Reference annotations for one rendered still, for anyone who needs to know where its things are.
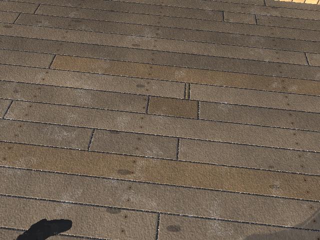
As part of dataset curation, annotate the robot left hand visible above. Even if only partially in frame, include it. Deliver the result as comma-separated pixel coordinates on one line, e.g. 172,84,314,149
13,219,72,240

